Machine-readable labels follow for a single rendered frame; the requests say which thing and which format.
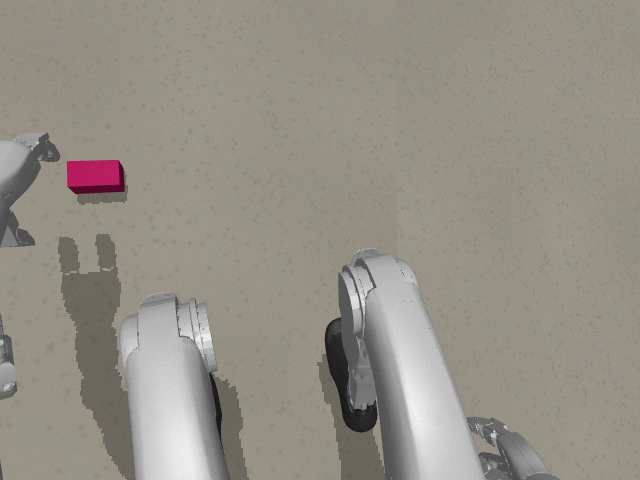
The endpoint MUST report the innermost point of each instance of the right robot hand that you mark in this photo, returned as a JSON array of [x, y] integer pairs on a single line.
[[518, 459]]

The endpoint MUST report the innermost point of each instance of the small box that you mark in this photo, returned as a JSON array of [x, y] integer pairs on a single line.
[[99, 176]]

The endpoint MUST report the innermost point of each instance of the right robot foot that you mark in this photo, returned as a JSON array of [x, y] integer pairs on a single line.
[[356, 419]]

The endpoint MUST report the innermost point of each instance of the left robot arm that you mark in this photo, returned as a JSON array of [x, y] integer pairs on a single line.
[[8, 386]]

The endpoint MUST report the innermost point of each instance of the left robot hand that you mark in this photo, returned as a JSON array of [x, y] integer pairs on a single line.
[[19, 167]]

